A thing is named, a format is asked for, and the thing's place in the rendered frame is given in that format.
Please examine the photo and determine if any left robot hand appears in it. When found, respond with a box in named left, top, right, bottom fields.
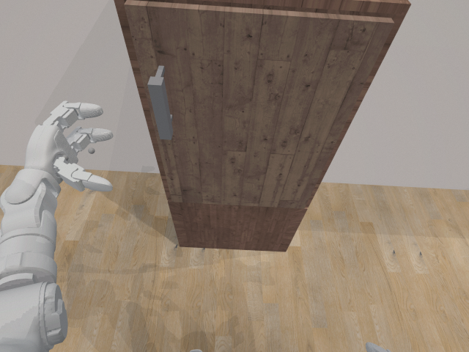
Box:
left=24, top=101, right=113, bottom=191

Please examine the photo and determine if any handle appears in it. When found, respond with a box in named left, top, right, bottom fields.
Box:
left=147, top=65, right=173, bottom=140

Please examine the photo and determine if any cupboard door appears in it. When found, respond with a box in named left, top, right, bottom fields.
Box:
left=124, top=0, right=394, bottom=209

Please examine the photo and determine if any left robot upper arm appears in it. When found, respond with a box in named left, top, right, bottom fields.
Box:
left=0, top=282, right=68, bottom=352

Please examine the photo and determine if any robot left forearm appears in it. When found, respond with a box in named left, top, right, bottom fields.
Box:
left=0, top=169, right=61, bottom=291

